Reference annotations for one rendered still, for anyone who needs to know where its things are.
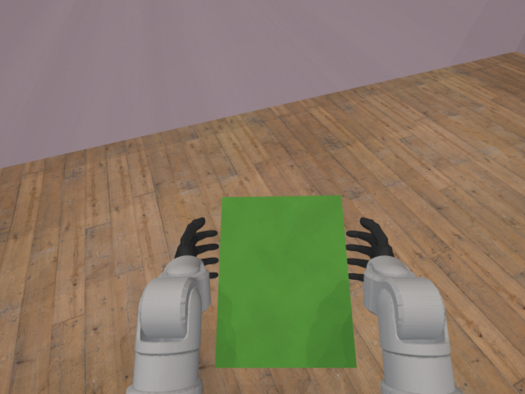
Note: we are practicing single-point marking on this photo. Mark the robot right forearm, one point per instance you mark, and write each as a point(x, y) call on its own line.
point(412, 328)

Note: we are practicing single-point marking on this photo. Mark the robot left forearm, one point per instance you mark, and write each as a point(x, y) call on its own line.
point(168, 334)

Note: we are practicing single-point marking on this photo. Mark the robot left hand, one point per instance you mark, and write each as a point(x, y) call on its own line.
point(189, 240)

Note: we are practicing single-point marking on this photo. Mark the carton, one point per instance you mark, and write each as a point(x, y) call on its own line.
point(283, 289)

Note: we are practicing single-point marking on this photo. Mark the robot right hand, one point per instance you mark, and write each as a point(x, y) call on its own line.
point(377, 239)

